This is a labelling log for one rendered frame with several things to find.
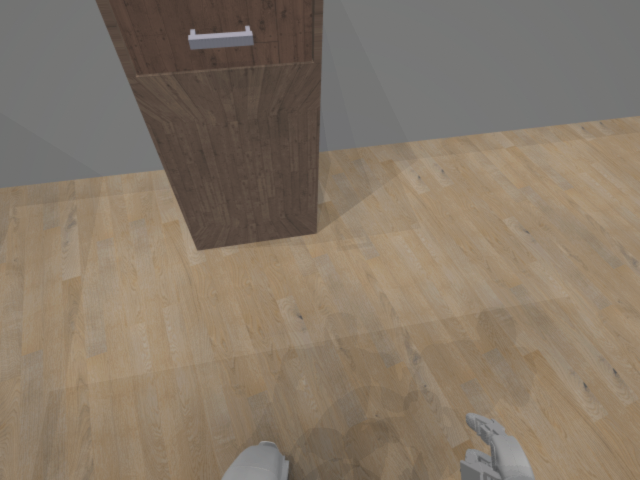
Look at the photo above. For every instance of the right robot hand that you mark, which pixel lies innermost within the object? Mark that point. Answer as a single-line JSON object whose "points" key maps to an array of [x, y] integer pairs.
{"points": [[507, 456]]}

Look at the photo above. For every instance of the cabinet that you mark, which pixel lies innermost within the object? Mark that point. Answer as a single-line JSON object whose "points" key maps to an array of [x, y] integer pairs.
{"points": [[239, 145]]}

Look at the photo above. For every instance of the handle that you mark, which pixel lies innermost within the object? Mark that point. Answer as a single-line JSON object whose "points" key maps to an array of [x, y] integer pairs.
{"points": [[219, 40]]}

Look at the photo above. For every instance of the drawer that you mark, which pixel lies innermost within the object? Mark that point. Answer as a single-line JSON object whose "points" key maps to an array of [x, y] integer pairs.
{"points": [[156, 32]]}

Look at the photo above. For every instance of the robot left thigh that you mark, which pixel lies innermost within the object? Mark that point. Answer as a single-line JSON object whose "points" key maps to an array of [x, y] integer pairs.
{"points": [[258, 462]]}

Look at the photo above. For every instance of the left robot shin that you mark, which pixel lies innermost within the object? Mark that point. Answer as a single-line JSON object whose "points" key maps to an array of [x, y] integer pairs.
{"points": [[267, 443]]}

